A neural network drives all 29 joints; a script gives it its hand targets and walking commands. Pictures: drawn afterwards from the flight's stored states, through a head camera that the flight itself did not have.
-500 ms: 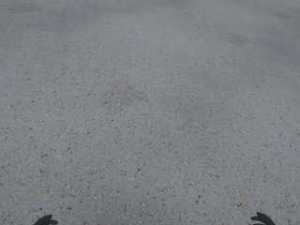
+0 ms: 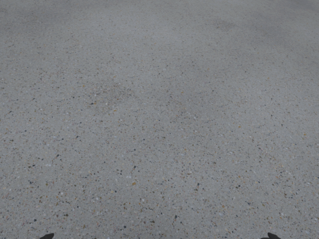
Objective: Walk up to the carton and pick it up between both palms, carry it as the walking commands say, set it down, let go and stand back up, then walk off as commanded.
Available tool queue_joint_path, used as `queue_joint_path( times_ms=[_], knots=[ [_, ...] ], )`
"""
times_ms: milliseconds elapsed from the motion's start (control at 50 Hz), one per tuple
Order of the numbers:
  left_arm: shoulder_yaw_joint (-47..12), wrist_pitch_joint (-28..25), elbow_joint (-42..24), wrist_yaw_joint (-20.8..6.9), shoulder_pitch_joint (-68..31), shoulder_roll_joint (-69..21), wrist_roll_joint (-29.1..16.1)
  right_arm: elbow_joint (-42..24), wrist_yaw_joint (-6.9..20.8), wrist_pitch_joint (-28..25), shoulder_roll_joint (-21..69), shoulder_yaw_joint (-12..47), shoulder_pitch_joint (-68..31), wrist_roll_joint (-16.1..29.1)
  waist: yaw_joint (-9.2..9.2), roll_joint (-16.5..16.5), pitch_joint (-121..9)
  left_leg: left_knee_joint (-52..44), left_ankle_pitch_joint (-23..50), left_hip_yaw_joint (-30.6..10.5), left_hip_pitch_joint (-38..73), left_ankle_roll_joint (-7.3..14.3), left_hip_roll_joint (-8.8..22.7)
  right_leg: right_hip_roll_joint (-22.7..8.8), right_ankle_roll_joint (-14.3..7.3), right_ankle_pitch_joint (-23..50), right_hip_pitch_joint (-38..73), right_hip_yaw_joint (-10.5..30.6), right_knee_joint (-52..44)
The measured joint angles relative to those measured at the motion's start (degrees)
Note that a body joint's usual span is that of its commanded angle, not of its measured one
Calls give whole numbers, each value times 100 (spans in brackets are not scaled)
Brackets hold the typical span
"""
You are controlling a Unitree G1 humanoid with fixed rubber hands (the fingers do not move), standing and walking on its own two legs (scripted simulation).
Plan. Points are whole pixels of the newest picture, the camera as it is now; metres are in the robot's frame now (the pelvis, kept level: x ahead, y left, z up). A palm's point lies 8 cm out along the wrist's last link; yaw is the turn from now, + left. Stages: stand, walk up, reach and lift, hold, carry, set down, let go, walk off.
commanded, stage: walk up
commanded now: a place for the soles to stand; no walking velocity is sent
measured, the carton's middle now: out of the picture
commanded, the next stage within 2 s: none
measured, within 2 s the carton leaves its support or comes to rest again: neither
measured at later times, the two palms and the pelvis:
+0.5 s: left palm out of the picture +0.12 +0.22 -0.08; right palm out of the picture -0.01 -0.41 -0.09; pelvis -0.05 -0.06 -0.01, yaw -13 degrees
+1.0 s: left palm out of the picture +0.13 +0.10 -0.08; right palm out of the picture -0.15 -0.49 -0.07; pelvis -0.10 -0.13 +0.00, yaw -27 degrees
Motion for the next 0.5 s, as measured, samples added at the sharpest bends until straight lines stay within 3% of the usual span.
queue_joint_path(
  times_ms=[180,300,320,360,400,500],
  knots=[
    [24,0,-1,-315,1,5,0,2,0,-122,-415,-14,0,0,2,-232,-27,-271,230,523,146,-24,266,-593,0,-3,-165,4,233],
    [57,1,-4,-365,4,58,0,4,0,-68,-634,-74,1,-1,-21,-150,-47,-142,247,816,149,-101,515,-654,0,-7,340,8,63],
    [61,1,-3,-349,3,93,4,5,0,-38,-659,-74,-3,-1,-16,-135,-45,5,182,824,107,-103,565,-645,33,-309,515,9,-141],
    [65,0,4,-268,4,46,37,10,0,85,-695,-77,-8,-1,20,61,-35,474,-399,583,-85,-101,624,-467,104,-390,500,7,-137],
    [66,0,3,-187,4,34,38,5,0,154,-664,-76,-7,-1,21,199,-34,1020,-788,220,-356,-101,450,-347,81,-163,471,10,-212],
    [62,1,3,-64,4,32,82,3,0,112,-535,-75,-3,0,14,410,-41,1060,-802,-18,-379,-103,59,-73,18,16,392,58,-320]
  ],
)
